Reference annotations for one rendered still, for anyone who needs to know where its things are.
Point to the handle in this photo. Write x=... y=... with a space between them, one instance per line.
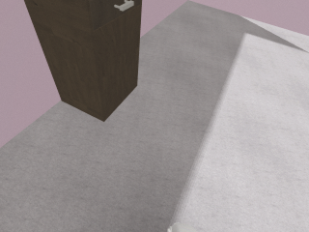
x=125 y=6

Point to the cabinet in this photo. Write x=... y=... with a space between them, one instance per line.
x=93 y=70

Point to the drawer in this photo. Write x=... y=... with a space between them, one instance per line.
x=104 y=11

